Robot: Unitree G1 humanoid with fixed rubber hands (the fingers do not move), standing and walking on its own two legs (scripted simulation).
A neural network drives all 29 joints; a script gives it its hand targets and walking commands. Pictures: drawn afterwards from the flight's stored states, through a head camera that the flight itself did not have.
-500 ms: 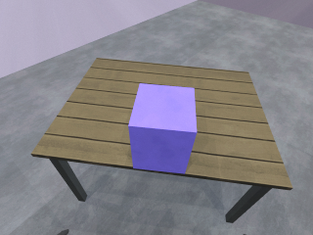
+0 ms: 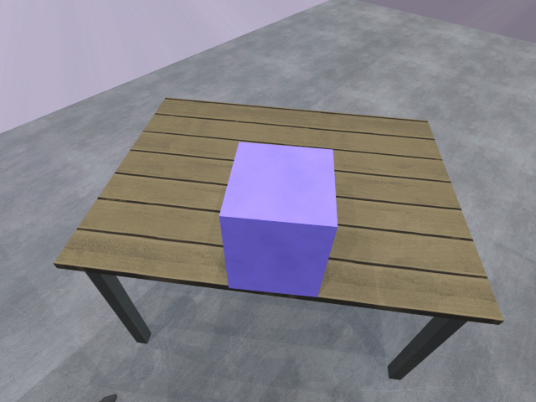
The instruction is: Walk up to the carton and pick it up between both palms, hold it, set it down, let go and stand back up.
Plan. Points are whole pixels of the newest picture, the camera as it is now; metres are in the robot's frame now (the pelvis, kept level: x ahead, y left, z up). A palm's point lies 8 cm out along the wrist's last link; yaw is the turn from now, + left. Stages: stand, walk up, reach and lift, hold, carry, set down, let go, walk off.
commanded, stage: stand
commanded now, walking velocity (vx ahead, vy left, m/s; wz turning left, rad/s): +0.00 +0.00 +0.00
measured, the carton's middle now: (279, 221) +0.50 -0.02 -0.07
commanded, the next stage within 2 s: none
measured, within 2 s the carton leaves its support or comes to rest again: neither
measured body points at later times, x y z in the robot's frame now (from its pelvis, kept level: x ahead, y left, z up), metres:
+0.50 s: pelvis +0.00 +0.00 +0.00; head -0.01 -0.01 +0.45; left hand +0.11 +0.27 -0.12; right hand +0.09 -0.27 -0.14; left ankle +0.02 +0.13 -0.74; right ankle +0.03 -0.10 -0.74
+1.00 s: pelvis +0.00 -0.01 +0.00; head +0.00 -0.01 +0.45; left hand +0.10 +0.27 -0.12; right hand +0.09 -0.27 -0.14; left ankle +0.02 +0.13 -0.74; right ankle +0.03 -0.10 -0.74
